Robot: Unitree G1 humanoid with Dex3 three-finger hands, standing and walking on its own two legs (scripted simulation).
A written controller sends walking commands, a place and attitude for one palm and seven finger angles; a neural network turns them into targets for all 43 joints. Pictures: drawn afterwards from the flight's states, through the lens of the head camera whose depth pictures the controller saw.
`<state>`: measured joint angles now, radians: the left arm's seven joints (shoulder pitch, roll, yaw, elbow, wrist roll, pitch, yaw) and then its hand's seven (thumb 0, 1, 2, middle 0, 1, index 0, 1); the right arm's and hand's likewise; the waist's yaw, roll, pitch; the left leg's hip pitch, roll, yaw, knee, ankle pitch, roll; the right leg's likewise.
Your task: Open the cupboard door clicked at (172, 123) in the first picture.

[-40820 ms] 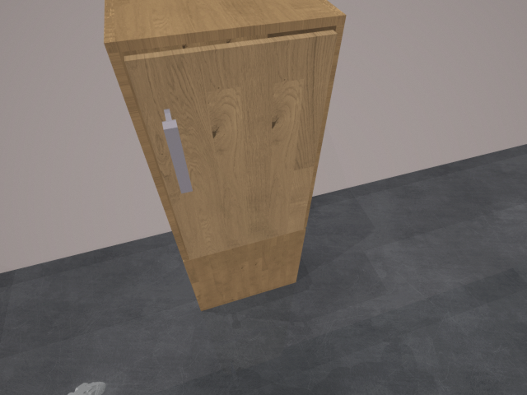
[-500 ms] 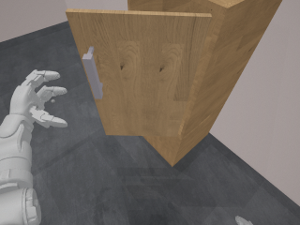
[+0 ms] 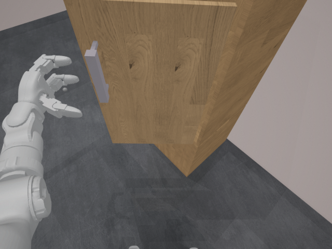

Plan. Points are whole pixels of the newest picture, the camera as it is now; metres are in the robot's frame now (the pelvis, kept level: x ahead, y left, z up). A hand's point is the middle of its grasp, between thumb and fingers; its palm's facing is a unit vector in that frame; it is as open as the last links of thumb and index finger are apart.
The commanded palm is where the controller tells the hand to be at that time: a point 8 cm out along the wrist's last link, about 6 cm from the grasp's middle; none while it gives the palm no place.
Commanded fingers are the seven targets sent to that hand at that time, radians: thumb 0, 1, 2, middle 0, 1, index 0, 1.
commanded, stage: move the hooked fingers beside the handle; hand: left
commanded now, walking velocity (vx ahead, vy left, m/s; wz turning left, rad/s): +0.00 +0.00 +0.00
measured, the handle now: (99, 73) +0.53 +0.17 +0.10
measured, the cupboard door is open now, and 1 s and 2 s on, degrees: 48 48 47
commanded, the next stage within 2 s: slide the fingers in behind the handle in 1.02 s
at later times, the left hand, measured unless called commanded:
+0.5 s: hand (74, 81) +0.49 +0.22 +0.11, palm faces +0.00 -1.00 -0.01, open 13.9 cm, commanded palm +0.46 +0.27 +0.11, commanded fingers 0.00 -0.50 0.30 -0.30 -1.20 -0.30 -1.20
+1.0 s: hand (73, 84) +0.48 +0.22 +0.11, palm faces +0.02 -1.00 -0.01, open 14.0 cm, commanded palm +0.46 +0.27 +0.11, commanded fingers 0.00 -0.50 0.30 -0.30 -1.20 -0.30 -1.20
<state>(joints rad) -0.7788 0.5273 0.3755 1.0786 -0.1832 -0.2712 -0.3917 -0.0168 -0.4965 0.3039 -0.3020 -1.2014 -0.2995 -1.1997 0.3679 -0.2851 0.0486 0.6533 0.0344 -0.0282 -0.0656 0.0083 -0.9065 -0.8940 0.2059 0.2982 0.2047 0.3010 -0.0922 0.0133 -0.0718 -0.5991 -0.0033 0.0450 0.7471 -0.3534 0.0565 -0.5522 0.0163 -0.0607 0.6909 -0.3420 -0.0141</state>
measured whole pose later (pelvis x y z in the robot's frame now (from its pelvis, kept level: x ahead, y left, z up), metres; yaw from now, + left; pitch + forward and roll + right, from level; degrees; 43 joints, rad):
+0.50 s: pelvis +0.01 -0.01 +0.00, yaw -2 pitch +15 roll -2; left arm -0.83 0.62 0.46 1.16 -0.14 -0.29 -0.40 -0.02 -0.49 0.30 -0.30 -1.20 -0.30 -1.20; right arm 0.45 -0.29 0.04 0.63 0.03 0.06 -0.06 0.01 -0.91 -0.89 0.21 0.30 0.20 0.30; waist -0.14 0.02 -0.08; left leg -0.67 0.03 0.06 0.78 -0.38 0.04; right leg -0.64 0.05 -0.04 0.72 -0.35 -0.03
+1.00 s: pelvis +0.01 -0.01 +0.00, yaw -1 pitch +14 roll -2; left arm -0.81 0.57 0.42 1.12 -0.15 -0.29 -0.37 -0.02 -0.49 0.30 -0.30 -1.20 -0.30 -1.20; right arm 0.37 -0.28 0.05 0.60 0.03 0.05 -0.05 0.01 -0.91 -0.89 0.21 0.30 0.20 0.30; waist -0.12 0.02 -0.09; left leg -0.65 0.02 0.05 0.79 -0.39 0.04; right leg -0.61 0.04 -0.05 0.72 -0.37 -0.03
